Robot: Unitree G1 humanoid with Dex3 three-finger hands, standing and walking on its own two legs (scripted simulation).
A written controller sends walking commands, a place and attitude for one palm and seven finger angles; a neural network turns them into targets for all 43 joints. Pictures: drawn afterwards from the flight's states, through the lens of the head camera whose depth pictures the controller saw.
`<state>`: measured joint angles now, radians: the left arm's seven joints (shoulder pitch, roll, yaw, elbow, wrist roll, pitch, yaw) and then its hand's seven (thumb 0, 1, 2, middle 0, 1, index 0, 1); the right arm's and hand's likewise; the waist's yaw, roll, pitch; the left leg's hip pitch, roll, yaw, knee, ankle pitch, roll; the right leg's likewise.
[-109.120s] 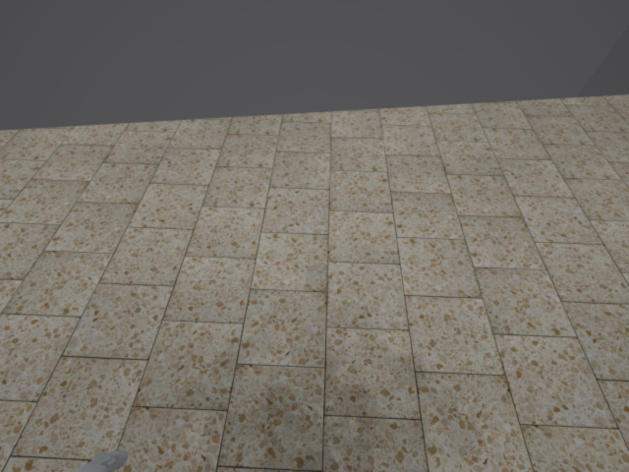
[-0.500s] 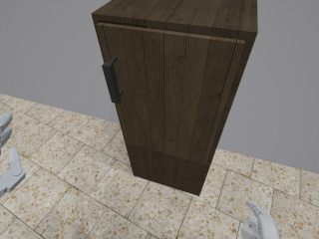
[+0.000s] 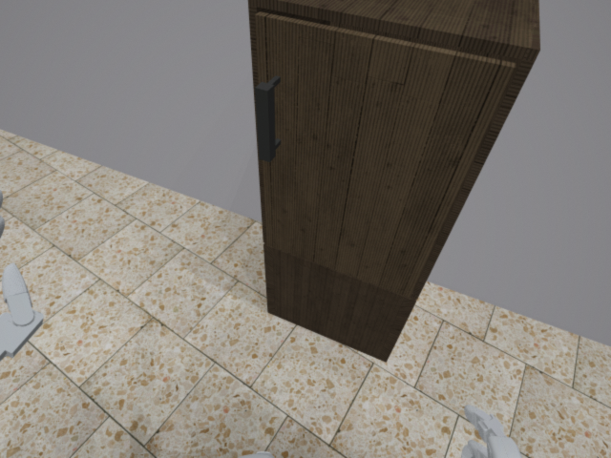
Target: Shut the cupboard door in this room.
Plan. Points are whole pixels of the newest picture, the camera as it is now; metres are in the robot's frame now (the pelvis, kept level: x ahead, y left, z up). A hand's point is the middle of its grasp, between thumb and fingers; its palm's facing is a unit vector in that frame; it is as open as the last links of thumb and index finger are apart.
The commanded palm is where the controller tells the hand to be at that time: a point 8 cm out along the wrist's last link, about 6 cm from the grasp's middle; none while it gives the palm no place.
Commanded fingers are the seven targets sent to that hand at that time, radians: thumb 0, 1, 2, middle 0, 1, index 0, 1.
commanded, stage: step back with the hand held close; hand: left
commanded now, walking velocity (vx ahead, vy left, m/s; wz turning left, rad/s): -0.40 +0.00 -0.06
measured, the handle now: (271, 119) +0.68 +0.12 +0.10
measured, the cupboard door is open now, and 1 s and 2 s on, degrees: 0 0 0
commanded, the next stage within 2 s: stop stepping back and stand still in 0.40 s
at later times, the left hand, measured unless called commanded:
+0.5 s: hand out of the picture +0.12 +0.27 +0.18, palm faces +0.34 -0.86 -0.38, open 7.4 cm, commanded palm +0.05 +0.32 +0.19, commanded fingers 0.00 0.90 0.90 -0.20 -0.30 -0.20 -0.30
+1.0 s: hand out of the picture +0.01 +0.43 +0.19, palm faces +0.46 -0.83 -0.33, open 7.4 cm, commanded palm -0.05 +0.45 +0.19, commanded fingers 0.00 0.90 0.90 -0.20 -0.30 -0.20 -0.30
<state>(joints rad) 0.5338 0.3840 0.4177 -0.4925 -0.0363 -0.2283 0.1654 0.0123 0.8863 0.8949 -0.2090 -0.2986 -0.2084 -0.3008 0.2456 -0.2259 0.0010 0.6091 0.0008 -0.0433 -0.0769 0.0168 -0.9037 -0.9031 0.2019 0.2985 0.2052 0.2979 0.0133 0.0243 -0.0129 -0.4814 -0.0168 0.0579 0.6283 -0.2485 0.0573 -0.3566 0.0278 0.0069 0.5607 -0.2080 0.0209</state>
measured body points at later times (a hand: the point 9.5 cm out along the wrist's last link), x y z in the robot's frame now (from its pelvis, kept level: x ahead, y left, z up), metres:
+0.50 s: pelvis -0.09 +0.02 -0.01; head -0.11 +0.06 +0.44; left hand +0.10 +0.31 +0.20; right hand +0.06 -0.23 -0.06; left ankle +0.11 +0.06 -0.72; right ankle -0.15 -0.13 -0.72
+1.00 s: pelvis -0.21 +0.16 -0.02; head -0.23 +0.22 +0.43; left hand -0.02 +0.47 +0.21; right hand -0.09 -0.08 -0.09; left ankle -0.16 +0.24 -0.73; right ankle -0.21 +0.00 -0.71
